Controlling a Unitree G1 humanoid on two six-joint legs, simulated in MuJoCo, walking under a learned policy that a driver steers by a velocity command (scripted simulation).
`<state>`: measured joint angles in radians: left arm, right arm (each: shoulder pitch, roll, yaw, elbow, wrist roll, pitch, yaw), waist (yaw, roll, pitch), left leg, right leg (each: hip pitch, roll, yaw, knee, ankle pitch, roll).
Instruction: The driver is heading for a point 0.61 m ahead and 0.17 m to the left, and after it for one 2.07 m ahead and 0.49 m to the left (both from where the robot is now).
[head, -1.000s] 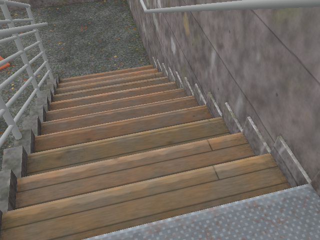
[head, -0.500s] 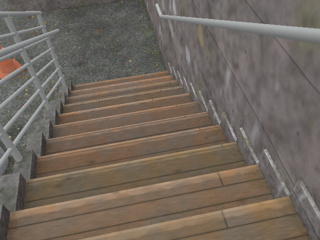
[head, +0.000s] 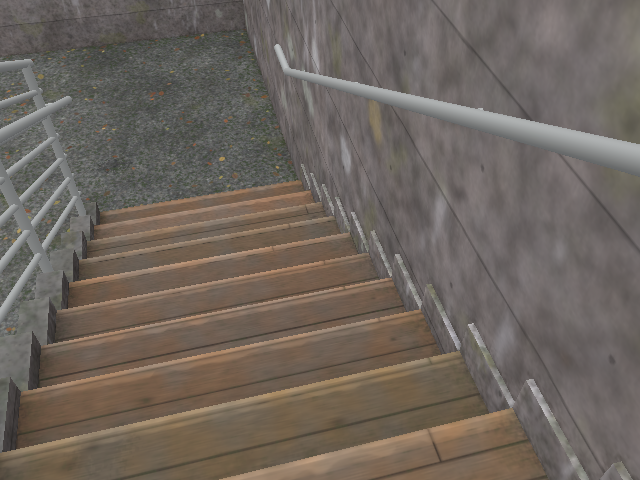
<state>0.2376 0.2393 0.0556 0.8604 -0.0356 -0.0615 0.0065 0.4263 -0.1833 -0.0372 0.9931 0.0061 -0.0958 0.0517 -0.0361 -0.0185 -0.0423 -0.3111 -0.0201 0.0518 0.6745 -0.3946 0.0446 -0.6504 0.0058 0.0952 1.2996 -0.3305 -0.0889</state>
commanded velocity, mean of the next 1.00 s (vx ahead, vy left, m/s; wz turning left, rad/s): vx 0.49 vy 0.00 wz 0.30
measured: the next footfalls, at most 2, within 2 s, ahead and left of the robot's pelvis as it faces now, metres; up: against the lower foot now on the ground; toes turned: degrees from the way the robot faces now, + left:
right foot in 0.34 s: +0.33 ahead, -0.16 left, -0.16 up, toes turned +0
left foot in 0.94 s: +0.56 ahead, +0.10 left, -0.32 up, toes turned +25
